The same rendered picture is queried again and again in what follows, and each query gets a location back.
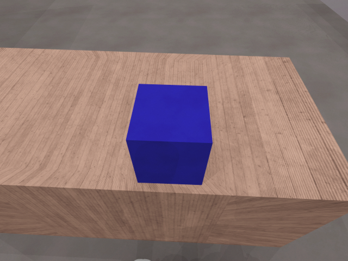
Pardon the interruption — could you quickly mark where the pedestal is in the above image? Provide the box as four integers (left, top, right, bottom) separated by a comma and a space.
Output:
0, 47, 348, 247

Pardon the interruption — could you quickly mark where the carton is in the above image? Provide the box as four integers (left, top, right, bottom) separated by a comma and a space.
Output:
126, 84, 213, 185

